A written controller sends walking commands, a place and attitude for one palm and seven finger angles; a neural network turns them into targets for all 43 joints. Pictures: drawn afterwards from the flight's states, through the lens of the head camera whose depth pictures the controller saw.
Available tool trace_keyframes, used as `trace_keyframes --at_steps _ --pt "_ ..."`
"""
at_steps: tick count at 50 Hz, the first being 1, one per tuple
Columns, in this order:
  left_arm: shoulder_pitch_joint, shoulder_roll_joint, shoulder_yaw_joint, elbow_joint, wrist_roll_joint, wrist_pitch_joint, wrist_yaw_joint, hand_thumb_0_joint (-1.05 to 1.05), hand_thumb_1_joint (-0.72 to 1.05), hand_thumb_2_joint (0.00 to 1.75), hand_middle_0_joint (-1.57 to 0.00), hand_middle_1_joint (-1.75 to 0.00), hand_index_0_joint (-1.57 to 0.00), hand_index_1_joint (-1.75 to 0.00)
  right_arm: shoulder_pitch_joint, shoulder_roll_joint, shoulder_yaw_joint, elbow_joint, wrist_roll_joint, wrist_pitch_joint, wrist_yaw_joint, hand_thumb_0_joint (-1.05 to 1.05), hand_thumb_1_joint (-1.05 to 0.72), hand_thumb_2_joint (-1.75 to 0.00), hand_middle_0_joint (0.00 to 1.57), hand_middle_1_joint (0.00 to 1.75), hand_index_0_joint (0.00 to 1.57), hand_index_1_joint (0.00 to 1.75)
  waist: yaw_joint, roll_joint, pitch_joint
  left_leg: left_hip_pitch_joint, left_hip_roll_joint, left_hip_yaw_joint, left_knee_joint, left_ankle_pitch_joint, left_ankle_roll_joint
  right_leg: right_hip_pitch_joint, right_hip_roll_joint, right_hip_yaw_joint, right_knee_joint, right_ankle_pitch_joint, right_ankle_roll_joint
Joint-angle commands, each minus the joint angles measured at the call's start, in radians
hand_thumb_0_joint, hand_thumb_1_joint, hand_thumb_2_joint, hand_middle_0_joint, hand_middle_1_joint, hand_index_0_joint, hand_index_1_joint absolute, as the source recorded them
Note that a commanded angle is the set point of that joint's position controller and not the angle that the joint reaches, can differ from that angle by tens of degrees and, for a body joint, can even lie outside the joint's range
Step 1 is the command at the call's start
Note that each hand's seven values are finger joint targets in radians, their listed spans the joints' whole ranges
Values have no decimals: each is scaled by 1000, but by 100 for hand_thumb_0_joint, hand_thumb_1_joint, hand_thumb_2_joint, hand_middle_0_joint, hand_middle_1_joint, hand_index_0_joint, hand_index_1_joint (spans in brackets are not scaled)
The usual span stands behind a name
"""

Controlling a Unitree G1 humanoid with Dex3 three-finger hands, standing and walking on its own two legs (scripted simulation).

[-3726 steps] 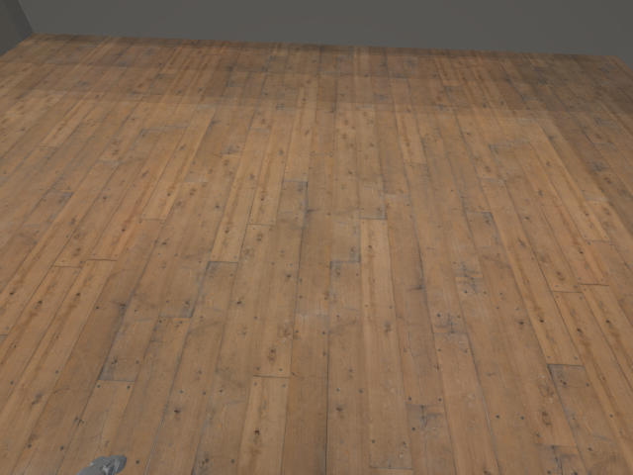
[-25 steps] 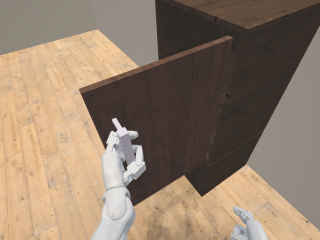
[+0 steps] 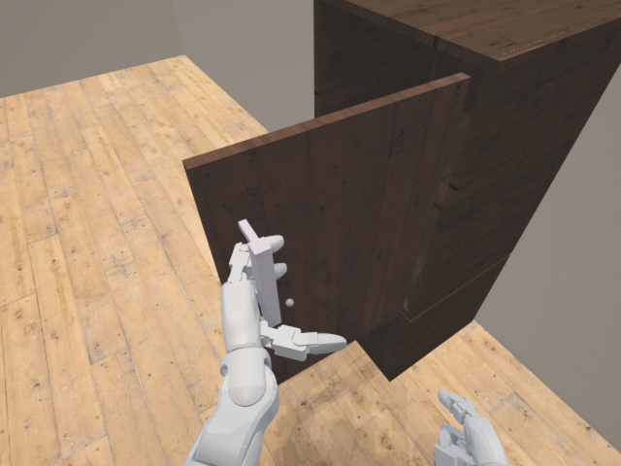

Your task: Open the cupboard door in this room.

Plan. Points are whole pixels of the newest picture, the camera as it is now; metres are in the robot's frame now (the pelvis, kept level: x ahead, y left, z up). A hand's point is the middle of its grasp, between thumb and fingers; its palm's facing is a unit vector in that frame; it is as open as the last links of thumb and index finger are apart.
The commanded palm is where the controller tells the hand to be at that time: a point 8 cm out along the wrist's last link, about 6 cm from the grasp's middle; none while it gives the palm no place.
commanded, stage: open thumb and fingers to let go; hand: left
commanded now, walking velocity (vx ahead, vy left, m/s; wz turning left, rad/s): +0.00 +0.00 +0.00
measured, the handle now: (259, 276) +0.33 +0.09 +0.09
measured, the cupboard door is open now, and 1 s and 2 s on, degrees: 87 91 90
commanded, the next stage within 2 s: slide the hand sideways off the handle in 0.16 s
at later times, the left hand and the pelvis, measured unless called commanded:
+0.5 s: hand (285, 332) +0.26 +0.05 +0.08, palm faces -0.27 -0.96 -0.02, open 16.0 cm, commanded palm +0.24 +0.09 +0.08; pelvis -0.01 +0.02 -0.01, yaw +0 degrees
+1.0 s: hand (254, 361) +0.22 +0.08 +0.08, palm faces -0.16 -0.99 -0.02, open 16.0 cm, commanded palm +0.20 +0.15 +0.08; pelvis +0.01 +0.01 -0.01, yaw -1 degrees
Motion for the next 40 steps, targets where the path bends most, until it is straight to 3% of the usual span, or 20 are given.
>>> trace_keyframes --at_steps 1,5,7,13,14,15,16,18,19,22,25,27,28,34,37,40 --pt "-238 -107 -14 -224 21 -37 35 0 -50 30 -20 -60 -20 -60 -125 -92 -33 -160 7 -41 -1 0 -90 -90 20 30 20 30 2 -100 -154 38 4 -16 -92 172 9 64 -15 23 -119 120 6" --pt "-293 -138 -40 -211 23 -20 47 0 -50 30 -17 -40 -17 -40 -136 -91 -32 -152 12 -33 5 0 -90 -90 20 30 20 30 -7 -74 -140 39 11 -30 -97 161 3 34 -8 5 -99 97 0" --pt "-282 -148 -46 -216 24 -12 53 0 -50 30 -15 -30 -15 -30 -136 -89 -34 -152 12 -30 7 0 -90 -90 20 30 20 30 1 -75 -169 41 10 -31 -93 178 1 44 -6 2 -87 111 -3" --pt "-319 -175 -66 -200 25 8 59 0 -50 30 -15 -30 -15 -30 -145 -91 -35 -144 17 -25 13 0 -90 -90 20 30 20 30 -4 -100 -160 28 15 -44 -90 161 -3 19 -3 -8 -72 86 -4" --pt "-327 -58 -262 -179 126 -41 -158 0 -50 30 -15 -30 -15 -30 -54 -128 -38 -118 18 -20 18 0 -90 -90 20 30 20 30 -105 -116 -69 58 13 -42 -84 169 16 -42 -10 26 -69 146 1" --pt "-379 12 -186 -266 89 -95 -275 0 -50 30 -15 -30 -15 -30 -40 -125 -48 -153 29 -27 8 0 -90 -90 20 30 20 30 -69 -81 -176 70 8 -41 -71 182 20 -11 -15 28 -51 174 -4" --pt "-363 30 -190 -286 66 -123 -363 0 -50 30 -15 -30 -15 -30 -46 -125 -43 -174 33 -37 0 0 -90 -90 20 30 20 30 -54 -39 -228 86 6 -40 -65 191 23 7 -16 36 -37 186 -6" --pt "-336 51 -163 -242 -12 -134 -500 0 -50 30 -15 -30 -15 -30 -48 -124 -27 -195 50 -55 -13 0 -90 -90 20 30 20 30 -61 -66 -180 50 4 -51 -77 131 25 -3 -12 29 -47 125 -4" --pt "-338 48 -140 -238 -55 -124 -531 0 -50 30 -15 -30 -15 -30 -56 -127 -22 -206 60 -63 -18 0 -90 -90 20 30 20 30 -62 -61 -157 43 7 -59 -88 88 22 -15 -8 23 -53 77 -4" --pt "-294 23 -60 -224 -150 -84 -518 0 -50 30 -15 -30 -15 -30 -79 -126 -13 -219 71 -94 -26 0 -90 -90 20 30 20 30 -34 -94 -128 6 3 -72 -119 3 13 -15 -2 6 -67 -7 4" --pt "-232 64 7 -282 -149 -72 -450 0 -50 30 -15 -30 -15 -30 -83 -125 -13 -233 65 -109 -18 0 -90 -90 20 30 20 30 1 -92 -156 6 5 -66 -129 48 8 23 -5 4 -56 23 2" --pt "-156 92 29 -328 -122 -86 -419 0 -50 30 -15 -30 -15 -30 -69 -120 -16 -241 60 -115 -8 0 -90 -90 20 30 20 30 16 -94 -171 14 11 -49 -124 108 6 46 -5 9 -53 67 0" --pt "-111 88 22 -333 -113 -90 -416 0 -50 30 -15 -30 -15 -30 -64 -121 -19 -245 59 -116 -3 0 -90 -90 20 30 20 30 13 -117 -160 10 14 -41 -118 118 9 45 -4 10 -56 78 3" --pt "9 165 72 -428 -79 -115 -404 0 -50 30 -15 -30 -15 -30 -60 -121 -20 -266 54 -116 7 0 -90 -90 20 30 20 30 25 -70 -125 -13 14 -18 -109 114 10 53 -4 30 -59 80 0" --pt "76 170 76 -459 -83 -114 -419 0 -50 30 -15 -30 -15 -30 -56 -122 -17 -274 56 -116 7 0 -90 -90 20 30 20 30 11 -68 -98 -27 12 -9 -101 97 12 39 -4 36 -64 77 4" --pt "120 181 86 -515 -97 -115 -434 0 -50 30 -15 -30 -15 -30 -51 -123 -19 -281 56 -126 2 0 -90 -90 20 30 20 30 4 -55 -119 -22 8 -7 -84 105 15 37 -4 39 -60 93 8"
